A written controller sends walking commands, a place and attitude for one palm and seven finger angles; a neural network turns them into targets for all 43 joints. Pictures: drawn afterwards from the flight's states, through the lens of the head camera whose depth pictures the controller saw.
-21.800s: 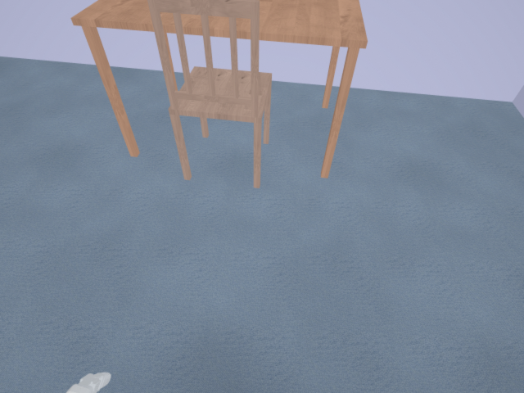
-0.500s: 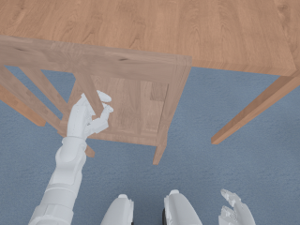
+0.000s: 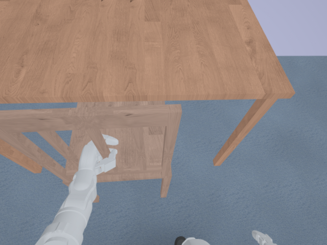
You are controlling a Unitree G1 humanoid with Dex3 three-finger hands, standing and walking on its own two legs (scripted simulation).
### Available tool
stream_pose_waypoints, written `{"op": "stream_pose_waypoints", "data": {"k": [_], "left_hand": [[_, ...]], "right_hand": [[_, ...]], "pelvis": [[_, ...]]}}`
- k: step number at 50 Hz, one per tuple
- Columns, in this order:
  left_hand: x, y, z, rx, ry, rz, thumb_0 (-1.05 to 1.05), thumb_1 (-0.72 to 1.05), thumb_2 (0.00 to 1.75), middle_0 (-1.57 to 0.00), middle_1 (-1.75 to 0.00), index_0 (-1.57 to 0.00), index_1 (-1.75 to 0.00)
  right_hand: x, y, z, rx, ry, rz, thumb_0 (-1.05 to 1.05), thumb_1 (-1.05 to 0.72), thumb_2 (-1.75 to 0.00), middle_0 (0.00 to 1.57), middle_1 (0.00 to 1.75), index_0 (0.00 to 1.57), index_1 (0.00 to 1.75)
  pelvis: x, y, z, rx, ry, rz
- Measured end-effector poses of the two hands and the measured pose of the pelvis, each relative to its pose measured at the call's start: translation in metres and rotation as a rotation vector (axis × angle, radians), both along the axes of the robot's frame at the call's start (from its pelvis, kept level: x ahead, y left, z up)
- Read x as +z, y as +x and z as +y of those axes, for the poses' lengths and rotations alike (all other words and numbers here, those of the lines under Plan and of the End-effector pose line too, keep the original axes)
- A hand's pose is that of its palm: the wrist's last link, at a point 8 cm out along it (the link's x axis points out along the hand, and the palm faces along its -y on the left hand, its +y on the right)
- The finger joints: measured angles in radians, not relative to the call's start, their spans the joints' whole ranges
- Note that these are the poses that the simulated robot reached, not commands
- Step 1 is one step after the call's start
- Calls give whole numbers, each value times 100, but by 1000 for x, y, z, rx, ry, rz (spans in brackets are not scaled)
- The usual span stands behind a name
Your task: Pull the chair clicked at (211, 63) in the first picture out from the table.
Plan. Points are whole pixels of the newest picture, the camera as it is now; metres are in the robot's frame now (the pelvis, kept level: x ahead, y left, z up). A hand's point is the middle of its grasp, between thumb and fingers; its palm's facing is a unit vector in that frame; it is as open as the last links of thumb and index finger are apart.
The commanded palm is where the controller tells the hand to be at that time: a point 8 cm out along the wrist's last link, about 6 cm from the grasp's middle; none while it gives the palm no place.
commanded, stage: step backward, pulling the chair out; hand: left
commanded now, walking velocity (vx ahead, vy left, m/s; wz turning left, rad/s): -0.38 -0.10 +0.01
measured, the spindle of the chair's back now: (105, 152) +0.36 +0.16 -0.08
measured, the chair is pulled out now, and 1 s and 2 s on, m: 0.05 0.22 0.36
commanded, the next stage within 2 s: none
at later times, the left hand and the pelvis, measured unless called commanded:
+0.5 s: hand (122, 198) +0.23 +0.10 -0.07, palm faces +0.02 -0.99 -0.14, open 5.2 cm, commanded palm +0.22 +0.16 -0.06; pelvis -0.09 -0.01 +0.00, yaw +1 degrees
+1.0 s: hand (122, 228) +0.17 +0.10 -0.07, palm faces +0.06 -0.98 -0.19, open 5.3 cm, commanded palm +0.15 +0.15 -0.06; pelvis -0.16 -0.04 -0.01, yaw -2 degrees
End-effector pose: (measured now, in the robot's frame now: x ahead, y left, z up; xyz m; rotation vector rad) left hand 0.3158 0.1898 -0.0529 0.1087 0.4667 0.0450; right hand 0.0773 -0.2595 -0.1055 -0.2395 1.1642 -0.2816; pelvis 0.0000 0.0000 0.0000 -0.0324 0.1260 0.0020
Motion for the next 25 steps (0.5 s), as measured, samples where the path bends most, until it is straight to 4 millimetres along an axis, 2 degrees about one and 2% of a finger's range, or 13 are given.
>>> {"op": "stream_pose_waypoints", "data": {"k": [8, 16, 21, 25], "left_hand": [[1, -25, -13, 12, 18, 3, 4, 71, 77, -34, -116, -50, -145], [2, -57, -28, 39, 25, 13, 4, 71, 77, -34, -116, -50, -145], [3, -83, -36, 31, 23, 25, 4, 71, 77, -32, -116, -50, -145], [3, -101, -36, 1, 22, 24, 3, 71, 76, -31, -116, -50, -145]], "right_hand": [[-10, -26, 1, -25, 48, 11, 1, -90, -90, 20, 30, 20, 30], [-12, -43, -17, -28, 36, -49, 1, -90, -90, 20, 30, 21, 30], [-6, -58, -29, -22, 0, -71, 1, -90, -90, 20, 30, 21, 30], [1, -74, -29, -4, -33, -79, 1, -90, -90, 20, 30, 20, 30]], "pelvis": [[0, -20, -13, -12, 20, -16], [-3, -50, -24, -4, 35, -33], [-2, -71, -20, 9, 31, -47], [-2, -86, -11, 22, 30, -61]]}}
